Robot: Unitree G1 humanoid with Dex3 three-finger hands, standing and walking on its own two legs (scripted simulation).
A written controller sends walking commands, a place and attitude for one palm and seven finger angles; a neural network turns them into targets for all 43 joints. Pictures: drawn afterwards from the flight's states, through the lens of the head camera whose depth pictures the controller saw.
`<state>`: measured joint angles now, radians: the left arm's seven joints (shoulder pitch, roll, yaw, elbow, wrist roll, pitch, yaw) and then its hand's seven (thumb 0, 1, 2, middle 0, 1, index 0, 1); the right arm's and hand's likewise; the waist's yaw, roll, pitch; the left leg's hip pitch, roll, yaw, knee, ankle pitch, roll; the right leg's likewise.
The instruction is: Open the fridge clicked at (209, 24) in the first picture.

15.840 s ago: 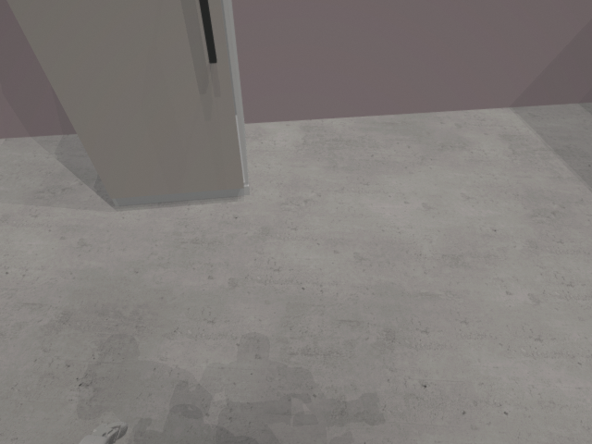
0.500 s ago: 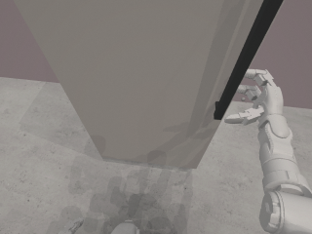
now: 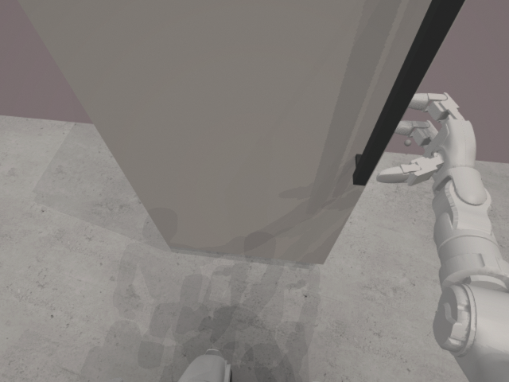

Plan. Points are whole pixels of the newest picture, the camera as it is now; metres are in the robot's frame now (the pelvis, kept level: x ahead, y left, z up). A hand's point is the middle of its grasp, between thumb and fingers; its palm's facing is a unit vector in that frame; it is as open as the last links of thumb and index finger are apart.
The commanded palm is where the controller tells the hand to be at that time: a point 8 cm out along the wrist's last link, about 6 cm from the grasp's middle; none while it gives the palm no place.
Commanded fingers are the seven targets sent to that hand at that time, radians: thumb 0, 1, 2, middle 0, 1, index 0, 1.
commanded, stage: slide the fingers in behind the handle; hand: right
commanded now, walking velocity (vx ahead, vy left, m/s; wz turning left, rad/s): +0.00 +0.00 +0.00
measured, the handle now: (409, 62) +0.51 -0.13 +0.21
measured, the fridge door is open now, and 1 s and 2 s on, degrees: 0 0 0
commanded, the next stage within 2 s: grip the handle and tug to test in 1.80 s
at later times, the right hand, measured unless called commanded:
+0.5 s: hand (398, 150) +0.46 -0.15 +0.11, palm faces -0.02 +1.00 +0.00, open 14.0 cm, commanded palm +0.43 -0.20 +0.11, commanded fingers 0.00 0.50 -0.30 0.30 1.20 0.30 1.20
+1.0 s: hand (382, 149) +0.45 -0.12 +0.11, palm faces -0.03 +1.00 +0.00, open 14.0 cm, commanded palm +0.43 -0.17 +0.11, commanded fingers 0.00 0.50 -0.30 0.30 1.20 0.30 1.20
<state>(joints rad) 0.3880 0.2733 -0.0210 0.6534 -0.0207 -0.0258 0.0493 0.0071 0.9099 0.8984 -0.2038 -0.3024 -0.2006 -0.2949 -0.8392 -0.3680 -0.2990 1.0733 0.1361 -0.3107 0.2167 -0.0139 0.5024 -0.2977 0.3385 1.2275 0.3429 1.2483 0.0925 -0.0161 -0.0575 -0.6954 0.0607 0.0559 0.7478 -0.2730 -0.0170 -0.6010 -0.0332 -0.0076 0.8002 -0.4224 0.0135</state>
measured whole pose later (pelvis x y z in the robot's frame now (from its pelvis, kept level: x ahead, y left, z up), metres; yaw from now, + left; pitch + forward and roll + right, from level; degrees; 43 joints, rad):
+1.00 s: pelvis +0.01 +0.00 +0.01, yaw +1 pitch +11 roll +0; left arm 0.34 0.25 -0.02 0.62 -0.02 -0.02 0.03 0.01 0.91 0.90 -0.20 -0.30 -0.20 -0.29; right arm -0.70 -0.23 -0.23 0.89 0.13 -0.28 0.12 -0.01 0.50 -0.30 0.30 1.20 0.30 1.20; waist 0.07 -0.02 -0.07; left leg -0.63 0.06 0.04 0.73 -0.28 -0.02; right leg -0.52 -0.03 -0.03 0.75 -0.42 0.02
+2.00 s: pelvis +0.01 +0.01 +0.01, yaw +1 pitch +10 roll +0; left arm 0.33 0.25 -0.01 0.63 -0.01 -0.03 0.03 0.01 0.91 0.90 -0.20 -0.30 -0.20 -0.29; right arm -0.64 -0.19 -0.20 0.82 0.12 -0.27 0.08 -0.01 0.48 -0.31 0.28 1.20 0.26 1.18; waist 0.06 -0.03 -0.07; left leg -0.60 0.05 0.03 0.71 -0.27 -0.01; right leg -0.48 -0.04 -0.03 0.72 -0.41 0.02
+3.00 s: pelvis +0.01 +0.00 +0.01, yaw +2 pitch +10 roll +0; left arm 0.34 0.24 -0.01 0.62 -0.01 -0.01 0.03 0.01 0.91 0.90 -0.20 -0.30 -0.20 -0.29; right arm -0.63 -0.19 -0.22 0.80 0.12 -0.26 0.09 0.01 -0.70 -0.79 0.35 1.35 0.35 1.34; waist 0.07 -0.02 -0.08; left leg -0.60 0.04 0.02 0.69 -0.27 -0.02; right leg -0.47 -0.04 -0.05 0.71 -0.41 0.02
